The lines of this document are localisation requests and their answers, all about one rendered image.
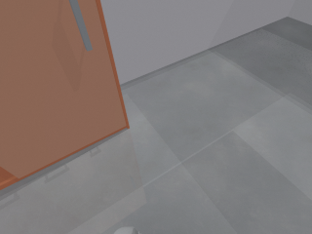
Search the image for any handle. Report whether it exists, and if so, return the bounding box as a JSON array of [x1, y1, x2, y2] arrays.
[[69, 0, 93, 51]]

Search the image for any wardrobe door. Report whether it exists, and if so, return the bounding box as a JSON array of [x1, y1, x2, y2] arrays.
[[0, 0, 127, 178], [0, 167, 14, 182]]

